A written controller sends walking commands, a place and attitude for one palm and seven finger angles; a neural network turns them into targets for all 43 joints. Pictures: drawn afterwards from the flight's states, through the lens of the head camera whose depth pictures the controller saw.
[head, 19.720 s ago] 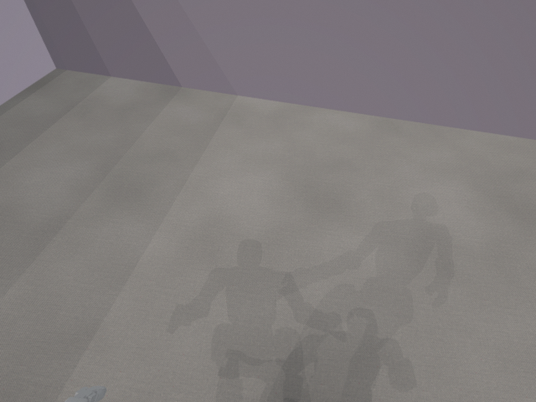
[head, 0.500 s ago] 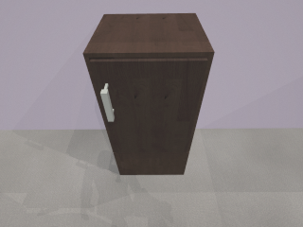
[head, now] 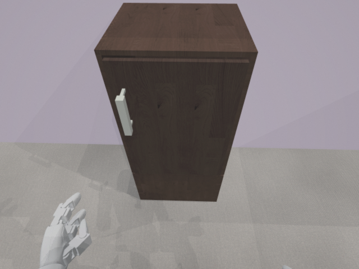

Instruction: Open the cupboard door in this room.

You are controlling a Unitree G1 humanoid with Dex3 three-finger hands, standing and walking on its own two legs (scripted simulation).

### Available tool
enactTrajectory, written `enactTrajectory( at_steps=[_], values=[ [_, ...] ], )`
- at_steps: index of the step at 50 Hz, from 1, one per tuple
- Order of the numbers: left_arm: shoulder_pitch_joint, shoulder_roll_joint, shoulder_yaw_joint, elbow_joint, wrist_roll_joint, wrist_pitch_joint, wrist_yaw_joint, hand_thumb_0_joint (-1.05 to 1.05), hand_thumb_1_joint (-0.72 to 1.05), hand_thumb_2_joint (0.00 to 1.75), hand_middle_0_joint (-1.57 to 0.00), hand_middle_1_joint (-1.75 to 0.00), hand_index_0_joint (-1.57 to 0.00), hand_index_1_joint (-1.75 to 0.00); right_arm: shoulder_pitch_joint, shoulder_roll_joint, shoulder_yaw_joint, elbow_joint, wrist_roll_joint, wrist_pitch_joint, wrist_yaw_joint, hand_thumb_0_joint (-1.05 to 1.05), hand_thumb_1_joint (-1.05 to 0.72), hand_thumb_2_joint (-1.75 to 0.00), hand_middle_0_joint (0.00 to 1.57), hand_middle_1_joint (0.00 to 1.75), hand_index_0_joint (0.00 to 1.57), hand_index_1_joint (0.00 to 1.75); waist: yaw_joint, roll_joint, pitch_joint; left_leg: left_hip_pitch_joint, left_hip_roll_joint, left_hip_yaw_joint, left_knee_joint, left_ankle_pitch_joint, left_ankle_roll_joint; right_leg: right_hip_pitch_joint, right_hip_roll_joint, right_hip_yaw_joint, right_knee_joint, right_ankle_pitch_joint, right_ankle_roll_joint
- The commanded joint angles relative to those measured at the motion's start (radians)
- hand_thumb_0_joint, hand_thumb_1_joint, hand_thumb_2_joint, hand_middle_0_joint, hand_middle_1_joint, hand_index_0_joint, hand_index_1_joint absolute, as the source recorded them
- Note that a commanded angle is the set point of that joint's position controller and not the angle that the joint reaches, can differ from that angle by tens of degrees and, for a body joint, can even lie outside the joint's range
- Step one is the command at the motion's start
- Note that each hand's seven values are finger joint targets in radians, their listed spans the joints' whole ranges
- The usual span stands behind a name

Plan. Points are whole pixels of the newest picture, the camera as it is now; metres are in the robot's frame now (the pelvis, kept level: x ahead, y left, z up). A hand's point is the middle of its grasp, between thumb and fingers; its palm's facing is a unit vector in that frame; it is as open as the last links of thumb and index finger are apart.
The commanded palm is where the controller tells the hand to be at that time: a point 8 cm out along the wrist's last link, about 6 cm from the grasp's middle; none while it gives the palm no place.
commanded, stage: raise the hand with hooked fingers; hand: left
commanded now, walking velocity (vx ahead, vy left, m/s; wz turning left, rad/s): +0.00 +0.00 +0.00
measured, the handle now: (126, 112) +0.58 +0.19 +0.00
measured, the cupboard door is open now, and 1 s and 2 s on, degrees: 0 0 0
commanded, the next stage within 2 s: move the hooked fingers beside the handle in 1.92 s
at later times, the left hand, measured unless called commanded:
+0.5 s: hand (81, 233) +0.21 +0.23 -0.03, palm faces -0.01 -1.00 -0.05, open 10.1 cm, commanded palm +0.18 +0.29 -0.03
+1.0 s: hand (69, 211) +0.25 +0.26 -0.01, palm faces +0.01 -1.00 -0.07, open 13.1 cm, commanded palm +0.23 +0.32 -0.01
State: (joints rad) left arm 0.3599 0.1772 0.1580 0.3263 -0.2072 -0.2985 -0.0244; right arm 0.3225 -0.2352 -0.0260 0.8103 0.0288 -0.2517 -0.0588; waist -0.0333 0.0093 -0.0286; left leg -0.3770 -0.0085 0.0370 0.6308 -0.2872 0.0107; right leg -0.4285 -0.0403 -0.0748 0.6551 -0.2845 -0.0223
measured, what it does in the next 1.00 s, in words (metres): lowers itself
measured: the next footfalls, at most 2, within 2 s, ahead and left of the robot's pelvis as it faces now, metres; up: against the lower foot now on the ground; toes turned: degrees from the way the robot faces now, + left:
none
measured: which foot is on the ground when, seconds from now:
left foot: down 0.00-1.00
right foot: down 0.00-1.00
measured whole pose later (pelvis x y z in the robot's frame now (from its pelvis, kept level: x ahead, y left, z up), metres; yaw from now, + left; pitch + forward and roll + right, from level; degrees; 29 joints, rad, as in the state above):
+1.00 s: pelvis +0.01 +0.02 -0.06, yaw +0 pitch +14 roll -3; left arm 0.27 0.35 0.34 0.11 -0.35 -0.36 -0.41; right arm 0.26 -0.27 0.02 0.52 0.04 -0.23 -0.05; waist -0.01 0.01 -0.13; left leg -0.85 0.01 -0.01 1.13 -0.53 0.03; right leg -0.85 -0.03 -0.10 1.05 -0.45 0.00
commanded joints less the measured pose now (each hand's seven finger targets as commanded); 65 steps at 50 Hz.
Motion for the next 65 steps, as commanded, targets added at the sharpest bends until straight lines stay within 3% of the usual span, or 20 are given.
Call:
enactTrajectory(
  at_steps=[1,3,4,6,7,9,13,17,19,21,24,25,27,33,35,39,47,51,62,65],
  values=[
    [0.205,0.052,0.076,-0.027,-0.082,-0.339,-0.228,0.0,0.67,0.8,-0.22,-0.45,-0.22,-0.45,-0.186,-0.133,-0.077,-0.297,-0.016,-0.126,0.047,0.0,-0.9,-0.9,0.2,0.3,0.2,0.3,0.092,-0.211,-0.072,-0.351,-0.034,-0.015,0.2,-0.145,-0.015,-0.22,0.02,0.047,0.113,-0.318,-0.004],
    [0.144,0.105,0.09,-0.062,-0.102,-0.462,-0.359,0.0,0.62,0.78,-0.22,-0.48,-0.22,-0.48,-0.198,-0.139,-0.08,-0.348,-0.013,-0.144,0.065,0.0,-0.9,-0.9,0.2,0.3,0.2,0.3,0.078,-0.144,-0.124,-0.47,-0.039,-0.019,0.318,-0.174,-0.014,-0.279,0.008,0.105,0.203,-0.332,-0.011],
    [0.159,0.165,0.15,-0.031,-0.12,-0.459,-0.414,0.0,0.6,0.77,-0.22,-0.5,-0.22,-0.5,-0.19,-0.152,-0.084,-0.371,-0.008,-0.137,0.07,0.0,-0.9,-0.9,0.2,0.3,0.2,0.3,0.094,-0.074,-0.131,-0.509,-0.04,-0.017,0.354,-0.192,-0.013,-0.295,0.002,0.145,0.231,-0.37,-0.023],
    [0.107,0.212,0.192,-0.174,-0.175,-0.398,-0.466,0.0,0.55,0.75,-0.22,-0.53,-0.22,-0.53,-0.216,-0.161,-0.081,-0.454,0.01,-0.125,0.055,0.0,-0.9,-0.9,0.2,0.3,0.2,0.3,0.1,-0.074,-0.24,-0.545,-0.041,-0.007,0.4,-0.206,0.004,-0.28,0.0,0.182,0.243,-0.416,-0.012],
    [0.094,0.193,0.181,-0.229,-0.198,-0.355,-0.473,0.0,0.53,0.74,-0.23,-0.54,-0.23,-0.54,-0.216,-0.154,-0.074,-0.478,0.015,-0.116,0.042,0.0,-0.9,-0.9,0.2,0.3,0.2,0.3,0.096,-0.068,-0.254,-0.539,-0.038,-0.014,0.409,-0.205,0.01,-0.286,0.007,0.179,0.242,-0.419,-0.005],
    [0.024,0.232,0.214,-0.407,-0.223,-0.299,-0.454,0.0,0.48,0.72,-0.23,-0.57,-0.23,-0.57,-0.188,-0.153,-0.071,-0.489,0.013,-0.101,0.025,0.0,-0.9,-0.9,0.2,0.3,0.2,0.3,0.08,-0.02,-0.303,-0.521,-0.023,-0.03,0.439,-0.128,0.016,-0.268,0.027,0.177,0.276,-0.318,-0.004],
    [0.004,0.222,0.172,-0.646,-0.149,-0.253,-0.376,0.0,0.39,0.68,-0.24,-0.63,-0.24,-0.63,-0.142,-0.128,-0.069,-0.441,-0.001,-0.064,0.012,0.0,-0.9,-0.9,0.2,0.3,0.2,0.3,0.037,0.097,-0.355,-0.415,0.003,-0.056,0.456,0.062,0.025,-0.28,0.053,0.094,0.352,0.025,-0.008],
    [0.004,0.213,0.154,-0.617,-0.118,-0.207,-0.374,0.0,0.29,0.64,-0.24,-0.69,-0.24,-0.69,-0.142,-0.127,-0.06,-0.403,-0.003,-0.048,0.007,0.0,-0.9,-0.9,0.2,0.3,0.2,0.3,0.013,0.121,-0.33,-0.395,0.011,-0.079,0.455,0.094,0.019,-0.344,0.065,0.036,0.372,0.056,-0.007],
    [0.024,0.213,0.167,-0.526,-0.132,-0.158,-0.398,0.0,0.25,0.62,-0.25,-0.72,-0.25,-0.72,-0.157,-0.13,-0.051,-0.396,-0.001,-0.04,0.004,0.0,-0.9,-0.9,0.2,0.3,0.2,0.3,0.018,0.083,-0.298,-0.418,0.009,-0.091,0.447,0.086,0.013,-0.345,0.074,0.019,0.37,0.041,-0.012],
    [0.035,0.241,0.207,-0.519,-0.141,-0.125,-0.406,0.0,0.2,0.6,-0.25,-0.75,-0.25,-0.75,-0.163,-0.135,-0.05,-0.404,0.007,-0.036,0.003,0.0,-0.9,-0.9,0.2,0.3,0.2,0.3,0.034,0.075,-0.356,-0.419,0.006,-0.089,0.428,0.053,0.01,-0.317,0.064,0.022,0.353,0.004,-0.004],
    [0.054,0.257,0.236,-0.504,-0.17,-0.09,-0.411,0.0,0.13,0.57,-0.25,-0.8,-0.25,-0.8,-0.178,-0.131,-0.042,-0.422,0.007,-0.038,0.002,0.0,-0.9,-0.9,0.2,0.3,0.2,0.3,0.06,0.062,-0.374,-0.407,0.003,-0.094,0.402,0.081,0.006,-0.278,0.066,0.011,0.35,0.014,-0.01],
    [0.043,0.259,0.24,-0.528,-0.173,-0.093,-0.408,0.0,0.11,0.56,-0.26,-0.81,-0.26,-0.81,-0.172,-0.13,-0.038,-0.426,0.006,-0.039,0.005,0.0,-0.9,-0.9,0.2,0.3,0.2,0.3,0.06,0.054,-0.402,-0.4,0.002,-0.093,0.393,0.086,0.005,-0.264,0.061,0.01,0.347,0.017,-0.005],
    [0.051,0.247,0.246,-0.504,-0.181,-0.099,-0.393,0.0,0.06,0.54,-0.26,-0.84,-0.26,-0.84,-0.163,-0.127,-0.04,-0.423,0.008,-0.041,0.004,0.0,-0.9,-0.9,0.2,0.3,0.2,0.3,0.053,0.005,-0.384,-0.411,0.003,-0.092,0.384,0.072,0.006,-0.262,0.06,0.007,0.333,0.003,0.0],
    [0.001,0.258,0.232,-0.489,-0.171,-0.14,-0.373,0.0,-0.08,0.48,-0.27,-0.93,-0.27,-0.93,-0.136,-0.148,-0.035,-0.422,0.008,-0.053,0.008,0.0,-0.9,-0.9,0.2,0.3,0.2,0.3,0.044,0.034,-0.334,-0.402,0.005,-0.101,0.341,0.021,0.0,-0.31,0.059,-0.008,0.323,-0.076,-0.006],
    [-0.028,0.292,0.245,-0.495,-0.166,-0.145,-0.375,0.0,-0.13,0.46,-0.27,-0.96,-0.27,-0.96,-0.124,-0.158,-0.033,-0.425,0.008,-0.053,0.007,0.0,-0.9,-0.9,0.2,0.3,0.2,0.3,0.049,0.064,-0.345,-0.388,0.005,-0.101,0.33,0.021,-0.004,-0.308,0.058,-0.006,0.324,-0.083,-0.012],
    [-0.067,0.318,0.26,-0.471,-0.165,-0.141,-0.367,0.0,-0.22,0.42,-0.28,-1.02,-0.28,-1.02,-0.107,-0.168,-0.032,-0.427,0.011,-0.045,0.003,0.0,-0.9,-0.9,0.2,0.3,0.2,0.3,0.041,0.064,-0.305,-0.377,0.006,-0.106,0.305,-0.002,-0.005,-0.314,0.061,-0.013,0.309,-0.098,-0.012],
    [-0.159,0.344,0.27,-0.418,-0.173,-0.126,-0.381,0.0,-0.41,0.34,-0.29,-1.14,-0.29,-1.14,-0.082,-0.18,-0.02,-0.433,0.015,-0.027,0.0,0.0,-0.9,-0.9,0.2,0.3,0.2,0.3,0.033,0.117,-0.3,-0.326,0.006,-0.101,0.272,0.007,-0.011,-0.288,0.061,-0.01,0.274,-0.077,-0.011],
    [-0.236,0.377,0.287,-0.35,-0.173,-0.102,-0.405,0.0,-0.5,0.3,-0.3,-1.2,-0.3,-1.2,-0.072,-0.189,-0.013,-0.435,0.015,-0.017,-0.004,0.0,-0.9,-0.9,0.2,0.3,0.2,0.3,0.025,0.091,-0.292,-0.33,0.006,-0.099,0.263,-0.01,-0.005,-0.27,0.063,-0.005,0.256,-0.078,-0.01],
    [-0.431,0.447,0.329,-0.207,-0.184,-0.068,-0.473,0.0,-0.5,0.3,-0.3,-1.2,-0.3,-1.2,-0.059,-0.193,-0.002,-0.422,0.017,-0.009,-0.018,0.0,-0.9,-0.9,0.2,0.3,0.2,0.3,0.023,0.075,-0.311,-0.304,0.006,-0.087,0.252,0.02,0.002,-0.223,0.064,0.012,0.222,-0.039,-0.009],
    [-0.483,0.479,0.347,-0.194,-0.183,-0.064,-0.484,0.0,-0.5,0.3,-0.3,-1.2,-0.3,-1.2,-0.056,-0.195,0.0,-0.42,0.018,-0.005,-0.02,0.0,-0.9,-0.9,0.2,0.3,0.2,0.3,0.029,0.098,-0.34,-0.289,0.005,-0.082,0.248,0.043,0.001,-0.202,0.063,0.018,0.221,-0.021,-0.013]
  ],
)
